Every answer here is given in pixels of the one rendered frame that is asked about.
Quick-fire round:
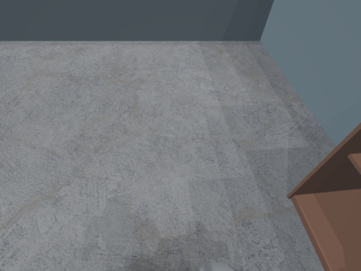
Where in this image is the wardrobe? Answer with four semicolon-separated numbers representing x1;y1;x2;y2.
287;123;361;271

